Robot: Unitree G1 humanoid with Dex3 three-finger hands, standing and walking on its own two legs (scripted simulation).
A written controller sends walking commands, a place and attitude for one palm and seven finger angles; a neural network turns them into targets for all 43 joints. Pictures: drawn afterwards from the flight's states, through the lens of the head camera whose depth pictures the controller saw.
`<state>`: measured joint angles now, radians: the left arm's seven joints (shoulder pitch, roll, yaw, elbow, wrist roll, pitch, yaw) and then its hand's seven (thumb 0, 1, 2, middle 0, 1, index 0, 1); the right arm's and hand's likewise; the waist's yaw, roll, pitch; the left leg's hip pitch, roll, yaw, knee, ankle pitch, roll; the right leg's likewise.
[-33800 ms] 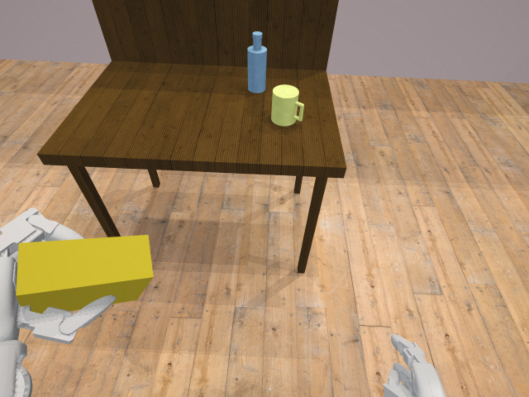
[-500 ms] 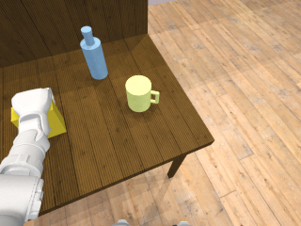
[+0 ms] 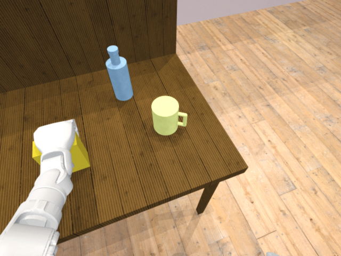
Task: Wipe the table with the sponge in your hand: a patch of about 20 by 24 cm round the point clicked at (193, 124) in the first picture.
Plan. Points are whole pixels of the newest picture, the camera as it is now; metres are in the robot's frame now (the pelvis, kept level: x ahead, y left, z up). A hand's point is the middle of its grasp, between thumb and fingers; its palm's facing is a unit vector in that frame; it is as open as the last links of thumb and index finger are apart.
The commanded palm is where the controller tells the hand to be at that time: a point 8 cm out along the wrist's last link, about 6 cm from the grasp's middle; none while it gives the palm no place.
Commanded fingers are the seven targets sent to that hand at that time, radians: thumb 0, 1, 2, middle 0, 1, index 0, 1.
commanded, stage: wipe back along the middle lane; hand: left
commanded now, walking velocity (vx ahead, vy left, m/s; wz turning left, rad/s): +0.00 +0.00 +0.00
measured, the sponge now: (66, 158) +0.36 +0.32 -0.05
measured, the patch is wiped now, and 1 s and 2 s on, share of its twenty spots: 0.60 0.70 0.75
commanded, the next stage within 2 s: slide across to the third lane in 0.70 s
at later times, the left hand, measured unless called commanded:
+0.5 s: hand (65, 168) +0.31 +0.28 -0.01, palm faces -0.08 +0.00 -1.00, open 9.7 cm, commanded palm +0.27 +0.26 +0.02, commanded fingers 0.00 0.10 1.30 -1.20 -1.60 -1.20 -1.60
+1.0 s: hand (69, 179) +0.29 +0.27 -0.01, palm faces -0.10 -0.01 -1.00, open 9.6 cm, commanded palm +0.27 +0.23 +0.03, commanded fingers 0.00 0.10 1.30 -1.20 -1.60 -1.20 -1.60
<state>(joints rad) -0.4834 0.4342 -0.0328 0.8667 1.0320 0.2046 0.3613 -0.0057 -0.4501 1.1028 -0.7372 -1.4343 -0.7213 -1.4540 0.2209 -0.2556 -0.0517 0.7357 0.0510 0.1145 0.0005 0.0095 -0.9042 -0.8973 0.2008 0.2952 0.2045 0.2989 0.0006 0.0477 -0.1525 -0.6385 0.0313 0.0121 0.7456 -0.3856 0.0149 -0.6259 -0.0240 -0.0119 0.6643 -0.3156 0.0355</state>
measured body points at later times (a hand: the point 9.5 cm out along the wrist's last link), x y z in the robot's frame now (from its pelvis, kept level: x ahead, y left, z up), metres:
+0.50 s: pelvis +0.00 -0.01 +0.00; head +0.04 -0.02 +0.45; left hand +0.31 +0.28 +0.05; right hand +0.17 -0.25 -0.11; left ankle -0.02 +0.11 -0.71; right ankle -0.01 -0.15 -0.71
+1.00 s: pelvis -0.01 -0.02 +0.00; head +0.03 -0.04 +0.45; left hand +0.29 +0.26 +0.04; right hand +0.17 -0.27 -0.12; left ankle -0.02 +0.11 -0.71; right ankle -0.01 -0.15 -0.71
